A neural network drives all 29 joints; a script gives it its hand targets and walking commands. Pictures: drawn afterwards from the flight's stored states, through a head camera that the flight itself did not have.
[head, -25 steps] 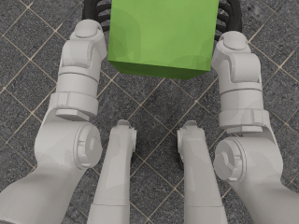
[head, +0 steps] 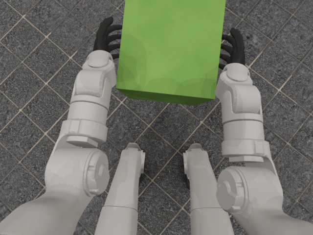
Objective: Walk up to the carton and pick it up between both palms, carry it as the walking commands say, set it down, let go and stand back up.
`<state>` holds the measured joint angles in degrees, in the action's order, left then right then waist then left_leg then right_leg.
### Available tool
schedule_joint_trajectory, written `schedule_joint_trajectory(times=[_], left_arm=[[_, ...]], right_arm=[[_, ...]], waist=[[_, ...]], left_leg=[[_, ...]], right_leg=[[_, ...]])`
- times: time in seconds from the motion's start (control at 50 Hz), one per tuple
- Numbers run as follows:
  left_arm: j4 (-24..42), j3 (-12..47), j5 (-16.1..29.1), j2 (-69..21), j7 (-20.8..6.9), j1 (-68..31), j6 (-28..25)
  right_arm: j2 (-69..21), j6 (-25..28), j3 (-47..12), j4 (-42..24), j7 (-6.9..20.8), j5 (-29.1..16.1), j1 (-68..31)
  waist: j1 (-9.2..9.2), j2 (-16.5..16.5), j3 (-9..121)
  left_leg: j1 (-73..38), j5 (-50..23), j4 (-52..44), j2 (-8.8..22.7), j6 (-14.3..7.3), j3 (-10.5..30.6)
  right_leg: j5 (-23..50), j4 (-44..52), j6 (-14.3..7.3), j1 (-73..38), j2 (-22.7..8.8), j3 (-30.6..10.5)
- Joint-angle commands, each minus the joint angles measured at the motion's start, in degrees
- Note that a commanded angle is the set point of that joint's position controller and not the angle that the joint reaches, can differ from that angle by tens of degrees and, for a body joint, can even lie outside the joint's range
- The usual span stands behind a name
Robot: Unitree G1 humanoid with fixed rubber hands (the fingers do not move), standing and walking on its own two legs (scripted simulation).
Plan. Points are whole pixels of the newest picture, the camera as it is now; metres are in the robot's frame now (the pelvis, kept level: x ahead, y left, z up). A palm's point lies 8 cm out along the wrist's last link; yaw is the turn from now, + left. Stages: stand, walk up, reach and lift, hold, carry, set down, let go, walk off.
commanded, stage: reach and lift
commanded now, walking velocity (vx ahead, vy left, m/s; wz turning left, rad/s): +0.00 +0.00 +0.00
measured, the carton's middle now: (168, 48) +0.55 -0.02 -0.11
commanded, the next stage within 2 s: none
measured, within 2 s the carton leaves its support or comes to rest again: neither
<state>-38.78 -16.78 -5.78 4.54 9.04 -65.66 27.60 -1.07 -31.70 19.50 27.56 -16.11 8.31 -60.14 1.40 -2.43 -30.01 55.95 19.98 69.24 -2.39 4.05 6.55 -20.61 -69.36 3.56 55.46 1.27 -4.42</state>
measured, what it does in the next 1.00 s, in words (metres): rises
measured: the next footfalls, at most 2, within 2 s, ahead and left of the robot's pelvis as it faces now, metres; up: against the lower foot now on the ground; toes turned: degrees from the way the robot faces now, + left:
none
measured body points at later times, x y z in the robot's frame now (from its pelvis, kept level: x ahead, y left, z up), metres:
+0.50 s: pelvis +0.07 +0.00 +0.06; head +0.13 -0.01 +0.51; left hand +0.48 +0.14 +0.10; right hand +0.47 -0.15 +0.09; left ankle +0.14 +0.14 -0.62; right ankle +0.14 -0.14 -0.62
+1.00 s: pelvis +0.13 -0.01 +0.12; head +0.11 -0.01 +0.57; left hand +0.47 +0.11 +0.14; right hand +0.45 -0.18 +0.15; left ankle +0.14 +0.14 -0.62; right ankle +0.14 -0.14 -0.62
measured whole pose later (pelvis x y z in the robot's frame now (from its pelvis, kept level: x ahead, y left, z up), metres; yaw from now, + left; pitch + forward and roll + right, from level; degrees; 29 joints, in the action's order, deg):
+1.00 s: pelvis +0.13 -0.01 +0.12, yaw +0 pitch +3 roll +0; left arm -31.5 -18.9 -19.5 -10.3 0.5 -27.7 34.5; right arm -11.6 -38.6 24.1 21.5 -3.4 20.4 -23.9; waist 1.0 0.0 6.1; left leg 18.3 13.1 28.1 -0.1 2.6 6.6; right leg -14.3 -29.8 2.0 18.5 0.1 -4.5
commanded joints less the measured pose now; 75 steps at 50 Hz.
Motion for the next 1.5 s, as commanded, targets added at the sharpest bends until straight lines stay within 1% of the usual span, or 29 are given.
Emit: schedule_joint_trajectory(times=[0.0, 0.12, 0.18, 0.28, 0.32, 0.34, 0.36, 0.38, 0.4, 0.46, 0.5, 0.54, 0.58, 0.6, 0.66, 0.7, 0.78, 0.84, 0.9, 0.96, 1.02, 1.08, 1.14, 1.2, 1.26, 1.32, 1.34, 1.4, 1.48], left_arm=[[9.54, 30.84, 12.87, -69.05, -24.67, -34.18, -2.34], [-0.59, 25.22, 6.93, -69.24, -25.81, -25.88, -2.44], [0.56, 26.00, 5.69, -69.25, -26.62, -25.47, -2.61], [4.19, 27.05, 5.45, -70.16, -27.22, -25.36, -3.48], [-0.09, 24.07, 3.24, -70.81, -27.07, -21.88, -3.31], [-4.67, 20.76, 0.95, -70.75, -26.97, -19.62, -2.74], [-7.55, 17.59, -0.87, -70.71, -26.94, -17.01, -2.35], [-9.72, 14.30, -2.71, -69.94, -26.88, -14.80, -1.84], [-12.01, 11.60, -4.36, -69.15, -26.98, -13.22, -1.22], [-16.49, 5.93, -7.51, -65.92, -27.14, -8.77, 0.20], [-14.38, 6.56, -7.58, -64.68, -26.97, -7.17, 0.50], [-7.67, 12.75, -4.42, -66.58, -26.88, -5.69, 0.59], [-0.50, 19.41, -0.63, -69.35, -26.89, -4.52, 0.54], [3.68, 23.21, 1.67, -70.77, -27.09, -4.66, 0.24], [12.01, 28.63, 5.07, -71.89, -26.48, -0.35, -0.20], [13.32, 28.40, 5.02, -72.71, -25.72, 4.98, 0.25], [7.78, 24.19, 1.11, -71.82, -24.38, 15.71, 3.13], [8.58, 23.58, -0.65, -68.21, -23.93, 19.88, 5.21], [10.97, 22.81, -1.56, -62.97, -24.10, 19.95, 6.51], [18.36, 27.19, 1.20, -62.80, -24.74, 16.99, 7.35], [26.37, 33.97, 5.62, -64.96, -25.41, 12.97, 8.21], [29.69, 37.11, 7.75, -66.14, -25.54, 9.84, 9.44], [30.50, 37.51, 8.21, -67.17, -25.54, 6.04, 10.98], [22.60, 31.45, 5.25, -67.20, -25.45, 3.26, 12.50], [14.55, 23.25, 1.50, -65.96, -25.31, -3.06, 12.86], [11.37, 21.25, 0.72, -67.67, -25.02, -8.56, 12.60], [10.88, 21.37, 0.94, -68.68, -24.97, -9.68, 12.41], [7.38, 21.92, 1.42, -72.14, -25.00, -10.95, 12.27], [-5.31, 20.72, 0.34, -75.45, -25.22, -4.50, 12.45]], right_arm=[[-67.54, 3.70, -39.32, -5.37, 28.36, -13.54, -44.11], [-69.28, 3.87, -33.16, 4.19, 29.63, -7.99, -34.66], [-71.00, 4.15, -30.32, 6.20, 30.11, -6.07, -28.82], [-73.23, 5.32, -27.38, 7.17, 30.36, -5.15, -23.32], [-72.43, 5.69, -24.01, 10.05, 30.37, -3.18, -21.57], [-70.81, 5.58, -20.12, 14.54, 30.43, -0.75, -19.17], [-69.78, 5.48, -17.44, 16.34, 30.45, 0.92, -18.18], [-68.88, 5.16, -14.62, 18.29, 30.52, 2.52, -16.44], [-67.15, 4.67, -11.14, 20.80, 30.68, 4.29, -14.64], [-64.66, 3.36, -6.34, 23.51, 31.14, 6.40, -11.56], [-65.12, 2.89, -7.30, 22.37, 31.28, 5.73, -9.81], [-67.89, 2.74, -13.60, 17.10, 31.26, 2.51, -7.04], [-69.70, 2.94, -20.12, 9.81, 31.03, -1.26, -5.81], [-71.04, 3.27, -24.48, 3.68, 30.74, -3.53, -6.41], [-74.36, 2.34, -33.49, -5.95, 29.64, -7.36, -4.57], [-73.89, 0.84, -36.36, -7.58, 29.16, -7.68, -1.84], [-71.24, -2.39, -36.38, -4.94, 28.88, -5.48, 4.64], [-72.63, -4.85, -36.70, -3.39, 29.29, -5.19, 8.93], [-73.22, -6.88, -35.39, -0.68, 29.48, -4.53, 12.65], [-74.47, -7.61, -36.61, -3.24, 29.19, -6.09, 14.62], [-74.80, -7.79, -38.98, -8.21, 28.54, -7.91, 14.86], [-73.43, -8.28, -37.67, -8.44, 28.09, -7.90, 14.38], [-72.79, -9.45, -36.02, -7.62, 28.46, -7.57, 11.46], [-69.49, -10.84, -30.18, -1.25, 29.58, -5.08, 6.33], [-64.92, -11.42, -21.58, 8.24, 31.27, -2.47, 0.52], [-61.90, -9.80, -19.17, 9.98, 32.30, -2.50, -5.12], [-61.87, -8.82, -20.14, 8.00, 32.45, -3.19, -7.87], [-61.02, -5.52, -23.75, -0.63, 32.57, -5.40, -17.46], [-56.42, -1.60, -28.79, -15.00, 31.83, -8.16, -34.98]], waist=[[-1.77, 6.36, 133.59], [-2.37, 6.53, 117.21], [-0.83, 4.94, 112.88], [0.54, 3.52, 100.60], [0.82, 3.16, 87.10], [1.38, 2.83, 77.12], [1.03, 3.15, 71.42], [0.92, 3.39, 66.97], [1.89, 3.40, 63.16], [1.23, 4.02, 58.66], [0.45, 4.21, 58.32], [-0.27, 4.25, 63.76], [0.23, 3.78, 69.76], [0.29, 4.46, 74.90], [-0.35, 6.74, 79.74], [-1.10, 8.36, 75.49], [-3.04, 8.84, 61.03], [-4.22, 9.97, 58.44], [-4.78, 10.89, 55.60], [-3.53, 9.55, 57.46], [-0.96, 7.77, 62.36], [1.01, 6.08, 58.64], [1.53, 5.56, 54.40], [1.63, 4.30, 44.13], [1.76, 2.54, 34.82], [1.70, -1.14, 33.30], [1.22, -1.72, 34.04], [-0.33, -4.04, 39.02], [-2.86, -4.31, 44.49]], left_leg=[[-29.41, -10.64, -13.14, -6.53, -2.99, -5.83], [-25.65, -5.37, -17.80, -5.79, -3.39, -6.41], [-26.08, -6.53, -19.98, -5.55, -3.38, -6.75], [-27.00, -9.27, -23.34, -4.90, -3.60, -6.55], [-23.97, -6.14, -25.36, -4.52, -3.87, -6.46], [-20.80, -2.12, -26.90, -4.32, -3.75, -6.48], [-20.02, 0.65, -28.54, -4.21, -3.90, -6.75], [-19.77, 3.68, -29.97, -4.25, -4.03, -6.93], [-20.05, 5.92, -31.10, -4.04, -4.03, -6.85], [-23.01, 6.92, -33.98, -3.56, -4.10, -6.99], [-27.47, 3.35, -36.24, -3.41, -4.09, -7.03], [-34.92, -5.73, -37.45, -3.85, -4.02, -6.86], [-40.88, -15.24, -37.74, -4.60, -4.01, -6.33], [-43.86, -20.03, -37.32, -4.92, -4.23, -6.16], [-47.39, -29.59, -37.33, -5.72, -4.90, -5.23], [-46.65, -30.32, -38.32, -5.76, -5.01, -4.26], [-45.35, -27.08, -41.06, -5.56, -4.60, -3.38], [-47.58, -28.58, -43.30, -5.81, -4.37, -3.67], [-48.76, -28.73, -44.96, -5.86, -4.56, -4.19], [-51.88, -30.58, -45.61, -6.28, -4.31, -4.84], [-54.98, -33.48, -45.84, -6.17, -3.66, -4.54], [-55.22, -29.67, -46.35, -5.38, -3.01, -4.00], [-54.14, -21.06, -47.63, -4.71, -2.83, -3.78], [-49.25, -5.85, -49.68, -4.12, -2.78, -4.21], [-45.61, 7.42, -50.34, -4.25, -3.32, -5.24], [-42.42, 11.57, -51.33, -3.32, -3.35, -5.49], [-41.12, 12.25, -51.71, -3.04, -3.29, -5.60], [-40.01, 12.79, -51.72, -2.68, -3.04, -6.06], [-38.72, 14.86, -51.06, -2.57, -3.61, -5.60]], right_leg=[[11.89, 13.26, -0.78, -36.68, 6.60, 4.76], [6.79, 18.92, -1.24, -33.24, 5.92, 4.64], [9.09, 21.36, -1.58, -34.27, 6.01, 4.56], [13.30, 24.40, -2.03, -35.75, 5.92, 4.06], [10.53, 26.10, -2.34, -32.44, 5.56, 4.20], [6.64, 27.56, -2.65, -29.11, 5.19, 4.31], [3.62, 29.15, -2.71, -27.96, 4.92, 4.46], [0.34, 30.70, -2.73, -27.48, 4.68, 4.53], [-2.20, 31.70, -2.80, -25.98, 4.71, 5.17], [-4.41, 34.57, -2.40, -27.29, 4.61, 5.61], [-0.85, 36.34, -2.01, -29.99, 4.53, 5.69], [8.44, 37.55, -1.64, -35.64, 4.65, 5.31], [19.59, 37.61, -1.28, -41.58, 4.87, 4.72], [25.47, 37.25, -0.96, -45.61, 5.05, 4.22], [38.02, 36.83, 0.07, -52.18, 5.13, 2.69], [38.88, 37.57, 0.19, -52.24, 4.93, 1.72], [33.30, 41.14, 0.36, -48.09, 4.50, 1.39], [37.06, 43.19, 1.49, -49.95, 4.39, 1.50], [40.05, 44.60, 2.17, -51.52, 3.83, 0.98], [44.64, 45.61, 2.23, -54.78, 3.50, 0.60], [48.28, 45.78, 1.85, -58.31, 3.62, 0.46], [40.84, 46.86, 1.17, -56.62, 3.71, 0.73], [28.11, 48.61, 0.64, -54.98, 3.89, 1.41], [8.58, 50.96, -0.60, -51.24, 3.92, 1.97], [-8.45, 51.86, -2.06, -46.87, 4.29, 3.08], [-9.36, 49.70, -2.65, -48.00, 4.72, 3.92], [-7.94, 48.72, -2.58, -49.33, 4.97, 4.37], [-5.26, 46.74, -2.71, -52.23, 5.32, 5.03], [-6.58, 45.36, -2.47, -54.12, 5.52, 5.72]])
